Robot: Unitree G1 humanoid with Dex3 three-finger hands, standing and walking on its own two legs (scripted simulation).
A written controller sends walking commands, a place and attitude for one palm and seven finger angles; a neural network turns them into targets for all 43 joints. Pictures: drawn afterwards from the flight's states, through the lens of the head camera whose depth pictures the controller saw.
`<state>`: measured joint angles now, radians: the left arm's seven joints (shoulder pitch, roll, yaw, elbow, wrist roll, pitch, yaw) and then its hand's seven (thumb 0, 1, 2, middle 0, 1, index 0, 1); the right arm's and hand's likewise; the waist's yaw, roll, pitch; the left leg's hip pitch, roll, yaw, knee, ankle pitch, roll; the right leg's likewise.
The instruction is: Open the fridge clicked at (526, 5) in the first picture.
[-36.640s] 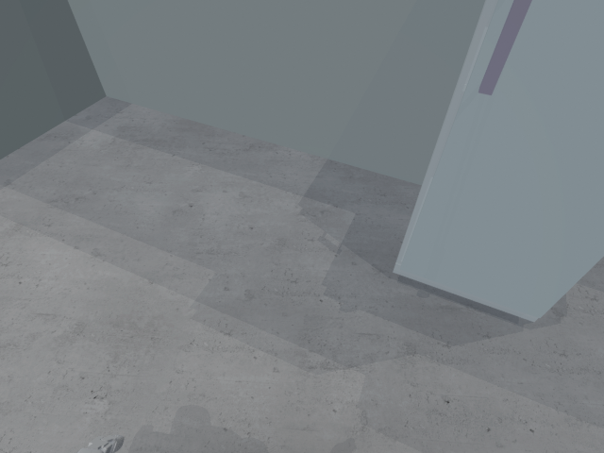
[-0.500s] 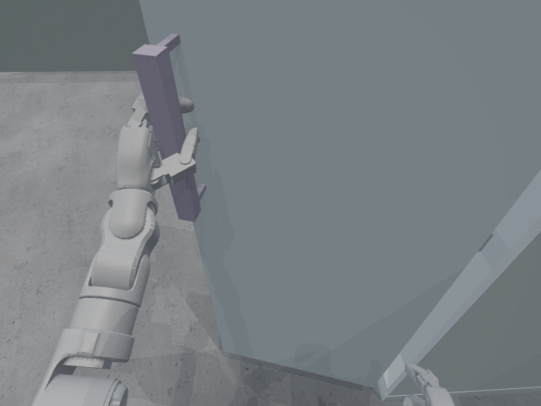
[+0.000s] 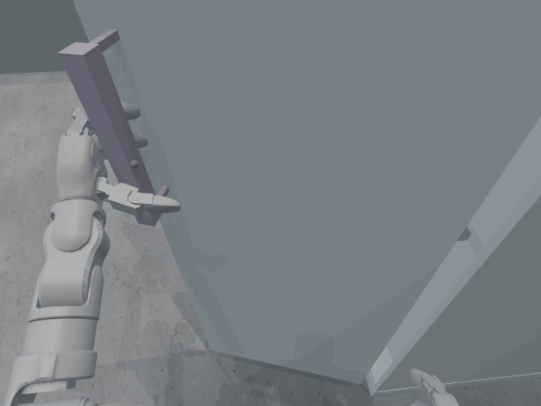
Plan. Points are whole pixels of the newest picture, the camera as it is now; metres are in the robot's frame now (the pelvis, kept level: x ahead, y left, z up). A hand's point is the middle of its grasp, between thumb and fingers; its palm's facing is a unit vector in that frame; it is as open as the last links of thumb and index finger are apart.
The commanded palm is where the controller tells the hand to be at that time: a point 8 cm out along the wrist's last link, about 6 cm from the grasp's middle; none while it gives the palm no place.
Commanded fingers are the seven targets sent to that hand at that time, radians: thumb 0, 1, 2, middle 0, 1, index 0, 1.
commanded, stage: loosen the grip on the handle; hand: left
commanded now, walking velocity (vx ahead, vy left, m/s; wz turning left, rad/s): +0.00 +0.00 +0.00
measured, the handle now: (132, 141) +0.39 +0.22 +0.22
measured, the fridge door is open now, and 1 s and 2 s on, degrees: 72 72 72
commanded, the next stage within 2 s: slip the hand off the handle in 0.14 s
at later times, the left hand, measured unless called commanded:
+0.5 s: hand (83, 165) +0.33 +0.26 +0.22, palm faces +0.29 -0.94 -0.16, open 14.7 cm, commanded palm +0.30 +0.30 +0.22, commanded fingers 0.00 -0.55 0.20 -0.25 -1.15 -0.25 -1.15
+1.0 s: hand (60, 176) +0.32 +0.28 +0.21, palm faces +0.20 -0.96 -0.18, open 14.7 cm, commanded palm +0.27 +0.33 +0.22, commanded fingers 0.00 -0.55 0.20 -0.25 -1.15 -0.25 -1.15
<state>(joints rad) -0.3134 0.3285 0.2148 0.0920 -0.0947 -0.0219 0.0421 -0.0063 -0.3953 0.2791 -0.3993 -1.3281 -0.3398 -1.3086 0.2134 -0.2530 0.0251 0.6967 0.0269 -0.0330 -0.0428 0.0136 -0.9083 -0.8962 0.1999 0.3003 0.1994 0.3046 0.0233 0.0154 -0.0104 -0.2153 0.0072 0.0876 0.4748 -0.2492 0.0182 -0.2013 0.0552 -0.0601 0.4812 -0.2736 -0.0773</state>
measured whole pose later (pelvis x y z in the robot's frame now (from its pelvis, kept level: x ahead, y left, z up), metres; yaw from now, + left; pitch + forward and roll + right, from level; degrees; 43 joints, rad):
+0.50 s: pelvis +0.00 +0.00 -0.01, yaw +1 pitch +0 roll +1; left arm -0.30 0.41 0.35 0.10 -0.18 0.02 -0.09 -0.01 -0.55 0.19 -0.26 -1.16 -0.25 -1.15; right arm 0.16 -0.26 0.03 0.67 0.07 -0.03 -0.08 0.01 -0.91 -0.90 0.20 0.30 0.20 0.30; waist 0.04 0.03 -0.04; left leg -0.27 0.00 0.06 0.55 -0.28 0.02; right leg -0.25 0.05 -0.07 0.56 -0.31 -0.07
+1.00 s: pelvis +0.00 +0.05 +0.00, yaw +0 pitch +0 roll -1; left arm -0.17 0.39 0.34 -0.02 -0.20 -0.03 -0.14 -0.01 -0.55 0.20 -0.26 -1.15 -0.25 -1.15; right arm 0.26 -0.25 0.03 0.67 0.05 -0.08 -0.08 0.01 -0.91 -0.90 0.20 0.30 0.20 0.30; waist 0.03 0.04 -0.03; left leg -0.22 -0.04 0.10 0.49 -0.27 0.07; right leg -0.20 0.01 -0.03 0.48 -0.27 -0.02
